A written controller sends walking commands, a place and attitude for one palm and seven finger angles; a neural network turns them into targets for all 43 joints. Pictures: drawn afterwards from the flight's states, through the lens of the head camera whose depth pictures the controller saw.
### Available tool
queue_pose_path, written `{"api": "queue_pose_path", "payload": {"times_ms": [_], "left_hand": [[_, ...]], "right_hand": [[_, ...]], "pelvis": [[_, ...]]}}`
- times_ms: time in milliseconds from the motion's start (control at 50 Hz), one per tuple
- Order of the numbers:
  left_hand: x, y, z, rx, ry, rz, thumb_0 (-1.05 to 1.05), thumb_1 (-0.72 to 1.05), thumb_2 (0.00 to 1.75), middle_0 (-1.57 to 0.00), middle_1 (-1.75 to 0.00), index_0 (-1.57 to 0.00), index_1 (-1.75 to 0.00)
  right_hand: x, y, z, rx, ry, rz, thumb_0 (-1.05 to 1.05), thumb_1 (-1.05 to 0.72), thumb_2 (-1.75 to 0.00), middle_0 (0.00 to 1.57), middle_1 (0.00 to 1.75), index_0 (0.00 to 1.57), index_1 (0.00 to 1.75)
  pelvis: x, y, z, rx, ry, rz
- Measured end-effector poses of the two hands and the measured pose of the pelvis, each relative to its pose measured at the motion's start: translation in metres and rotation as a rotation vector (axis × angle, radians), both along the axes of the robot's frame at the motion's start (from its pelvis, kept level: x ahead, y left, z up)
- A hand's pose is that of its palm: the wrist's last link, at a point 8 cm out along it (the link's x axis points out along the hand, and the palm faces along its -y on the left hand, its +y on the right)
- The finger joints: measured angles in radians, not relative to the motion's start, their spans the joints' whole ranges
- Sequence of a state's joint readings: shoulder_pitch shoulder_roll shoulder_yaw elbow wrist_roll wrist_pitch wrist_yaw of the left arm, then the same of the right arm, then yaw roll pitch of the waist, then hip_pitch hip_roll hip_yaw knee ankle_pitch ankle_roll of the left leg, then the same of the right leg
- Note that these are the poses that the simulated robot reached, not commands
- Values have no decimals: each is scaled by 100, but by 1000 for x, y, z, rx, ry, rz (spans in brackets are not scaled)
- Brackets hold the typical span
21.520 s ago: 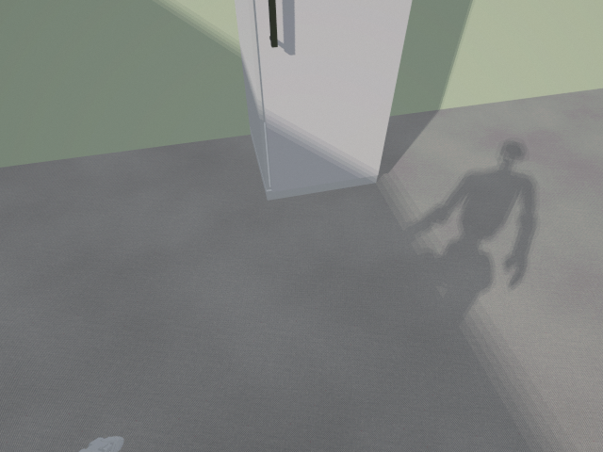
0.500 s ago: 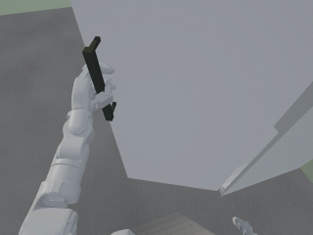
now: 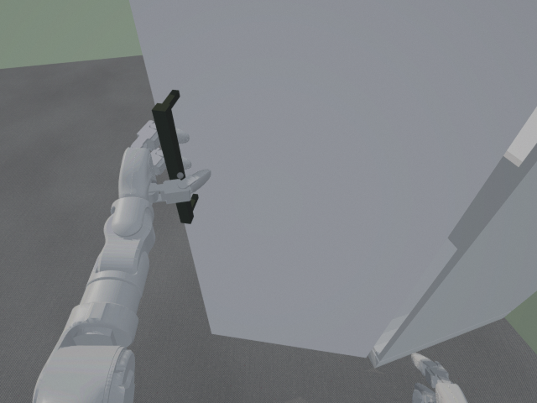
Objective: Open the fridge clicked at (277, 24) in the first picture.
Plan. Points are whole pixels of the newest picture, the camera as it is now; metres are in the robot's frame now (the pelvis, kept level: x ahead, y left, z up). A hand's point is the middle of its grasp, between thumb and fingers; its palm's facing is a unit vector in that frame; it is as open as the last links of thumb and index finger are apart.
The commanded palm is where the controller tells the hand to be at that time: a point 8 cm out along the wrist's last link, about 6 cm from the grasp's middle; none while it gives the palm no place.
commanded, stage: loosen the grip on the handle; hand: left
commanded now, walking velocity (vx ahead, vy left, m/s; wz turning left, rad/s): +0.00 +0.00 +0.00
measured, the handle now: (180, 163) +0.46 +0.16 +0.13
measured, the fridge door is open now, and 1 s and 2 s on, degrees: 63 63 63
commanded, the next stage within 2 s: slip the hand off the handle in 0.34 s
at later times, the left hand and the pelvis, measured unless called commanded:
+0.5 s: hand (177, 180) +0.42 +0.16 +0.13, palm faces +0.09 -0.98 -0.15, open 14.5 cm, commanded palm +0.39 +0.22 +0.13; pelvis +0.03 +0.00 +0.00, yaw -2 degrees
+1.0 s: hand (131, 186) +0.40 +0.23 +0.13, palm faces +0.13 -0.98 -0.17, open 14.7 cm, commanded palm +0.37 +0.28 +0.13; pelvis +0.04 +0.01 +0.00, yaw -1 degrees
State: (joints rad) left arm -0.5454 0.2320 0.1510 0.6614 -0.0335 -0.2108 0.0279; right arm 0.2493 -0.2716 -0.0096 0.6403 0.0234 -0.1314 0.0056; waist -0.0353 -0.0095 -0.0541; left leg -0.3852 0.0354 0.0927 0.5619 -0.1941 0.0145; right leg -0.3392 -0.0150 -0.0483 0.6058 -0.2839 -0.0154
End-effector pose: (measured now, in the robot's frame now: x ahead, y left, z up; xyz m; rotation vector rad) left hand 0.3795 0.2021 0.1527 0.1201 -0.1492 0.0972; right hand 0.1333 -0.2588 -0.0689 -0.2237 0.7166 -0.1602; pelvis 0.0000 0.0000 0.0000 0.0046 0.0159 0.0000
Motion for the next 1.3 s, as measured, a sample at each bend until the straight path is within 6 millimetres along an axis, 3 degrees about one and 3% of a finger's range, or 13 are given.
{"api": "queue_pose_path", "payload": {"times_ms": [140,280,380,520,660,780,920,1120,1300], "left_hand": [[1,-6,-11,54,10,-13,0,-28,34,-42,-136,-35,-134],[11,1,-17,63,21,-23,-1,-48,24,-37,-129,-32,-126],[14,4,-18,44,14,-35,-1,-53,21,-38,-126,-29,-120],[16,13,-22,42,27,-13,-1,-55,20,-36,-123,-28,-117],[12,41,-21,35,34,37,-2,-55,20,-31,-119,-28,-116],[-2,59,-18,43,26,38,-2,-55,20,-27,-117,-26,-115],[-7,72,-20,47,44,38,-2,-55,20,-25,-116,-26,-115],[-9,81,-16,45,41,22,-2,-55,20,-25,-116,-26,-115],[-42,73,-24,47,30,9,-2,-55,20,-25,-115,-26,-115]], "right_hand": [[-42,-10,-21,1,126,-70,1,-90,-90,20,30,20,30],[-60,-5,-32,20,189,-123,1,-90,-90,20,30,20,30],[-46,-1,-33,23,199,-108,2,-90,-90,20,30,20,30],[-2,4,-26,16,136,-70,1,-90,-90,20,30,20,30],[38,9,-14,11,55,-44,1,-90,-89,20,30,20,30],[56,16,-11,10,28,-13,1,-90,-90,20,30,20,30],[57,23,-14,4,37,0,1,-90,-89,20,30,20,30],[30,24,-21,12,71,-30,1,-90,-89,20,30,20,30],[20,21,-20,8,56,-42,1,-90,-90,20,30,20,30]], "pelvis": [[-3,-4,-3,0,11,-15],[8,-5,-1,-2,26,-45],[20,-4,1,-4,37,-45],[34,0,1,-3,50,-39],[45,2,1,-5,55,-38],[50,5,0,-10,49,-23],[47,7,-2,-15,45,-12],[41,10,-3,-17,48,-18],[38,11,-3,-16,35,-28]]}}
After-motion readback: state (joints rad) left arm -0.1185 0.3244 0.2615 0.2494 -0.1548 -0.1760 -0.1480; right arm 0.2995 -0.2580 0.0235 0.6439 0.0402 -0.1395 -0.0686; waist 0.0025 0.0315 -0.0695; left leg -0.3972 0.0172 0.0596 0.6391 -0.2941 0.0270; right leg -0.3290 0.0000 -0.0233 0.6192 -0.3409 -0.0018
